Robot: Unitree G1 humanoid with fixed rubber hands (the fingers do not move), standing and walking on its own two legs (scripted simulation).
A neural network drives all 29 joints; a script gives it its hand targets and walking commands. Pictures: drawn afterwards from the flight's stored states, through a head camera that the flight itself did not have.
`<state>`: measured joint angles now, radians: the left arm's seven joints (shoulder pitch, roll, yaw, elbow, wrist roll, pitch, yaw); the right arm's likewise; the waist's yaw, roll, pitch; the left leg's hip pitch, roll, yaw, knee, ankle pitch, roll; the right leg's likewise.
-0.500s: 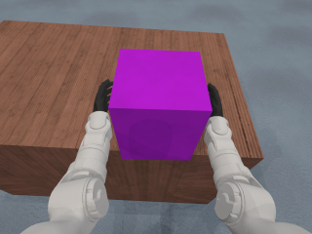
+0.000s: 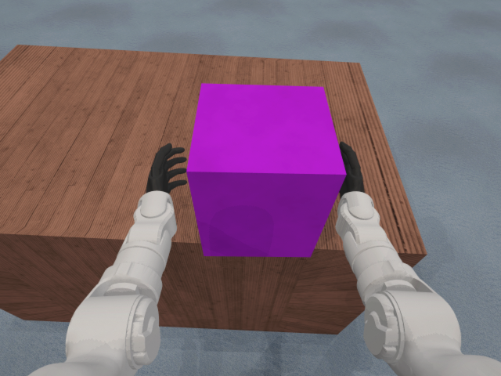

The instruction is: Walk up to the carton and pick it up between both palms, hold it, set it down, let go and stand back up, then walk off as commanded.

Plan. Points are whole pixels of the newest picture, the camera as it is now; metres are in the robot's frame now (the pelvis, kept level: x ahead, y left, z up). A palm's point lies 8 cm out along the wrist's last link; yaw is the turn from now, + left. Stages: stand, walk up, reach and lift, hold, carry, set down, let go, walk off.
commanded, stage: set down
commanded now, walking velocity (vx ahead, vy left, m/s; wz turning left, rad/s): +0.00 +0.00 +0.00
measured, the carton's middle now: (259, 176) +0.45 -0.01 +0.05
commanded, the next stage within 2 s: none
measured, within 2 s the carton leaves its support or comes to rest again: neither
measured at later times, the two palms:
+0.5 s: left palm (128, 249) +0.29 +0.19 +0.06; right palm (394, 263) +0.27 -0.20 +0.06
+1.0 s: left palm (124, 343) +0.18 +0.18 +0.02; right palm (400, 340) +0.18 -0.19 +0.03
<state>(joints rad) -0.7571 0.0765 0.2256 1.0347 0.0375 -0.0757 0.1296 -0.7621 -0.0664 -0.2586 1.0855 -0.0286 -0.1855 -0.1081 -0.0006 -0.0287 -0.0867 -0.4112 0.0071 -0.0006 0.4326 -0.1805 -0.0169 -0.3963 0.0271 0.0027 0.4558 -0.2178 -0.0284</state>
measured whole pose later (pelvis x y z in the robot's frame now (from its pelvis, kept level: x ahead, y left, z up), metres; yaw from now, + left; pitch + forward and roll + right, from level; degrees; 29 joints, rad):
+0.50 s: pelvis -0.08 +0.00 -0.01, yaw +0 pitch +2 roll +0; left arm -0.56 0.14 0.13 0.84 -0.16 -0.01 0.07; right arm -0.46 -0.15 -0.11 0.76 0.11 -0.01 -0.09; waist 0.00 -0.03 -0.08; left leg -0.41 0.01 0.00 0.51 -0.12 0.00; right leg -0.40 0.04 0.00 0.47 -0.13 -0.03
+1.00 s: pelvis -0.11 +0.05 +0.00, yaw -1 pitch +4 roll -3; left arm -0.10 0.07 -0.16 0.30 -0.06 0.13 0.23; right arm -0.19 -0.23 -0.11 0.65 0.13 -0.09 0.07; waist 0.00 -0.02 -0.09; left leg -0.42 -0.02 0.00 0.49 -0.15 0.06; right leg -0.31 0.03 -0.01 0.44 -0.18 -0.03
